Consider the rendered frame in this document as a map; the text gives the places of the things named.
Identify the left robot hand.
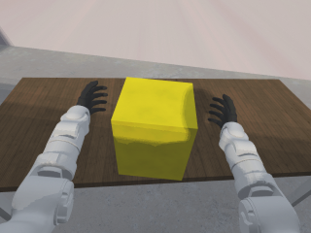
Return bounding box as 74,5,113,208
76,81,108,116

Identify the table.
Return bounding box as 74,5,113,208
0,77,311,221

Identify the right robot upper arm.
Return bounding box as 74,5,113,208
238,196,300,233

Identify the right robot hand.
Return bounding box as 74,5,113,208
208,94,237,130

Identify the left robot forearm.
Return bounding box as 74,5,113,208
11,105,90,217

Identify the right robot forearm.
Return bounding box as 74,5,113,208
219,121,301,233

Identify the carton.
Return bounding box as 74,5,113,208
111,77,198,181

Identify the left robot upper arm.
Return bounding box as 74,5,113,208
0,175,74,233

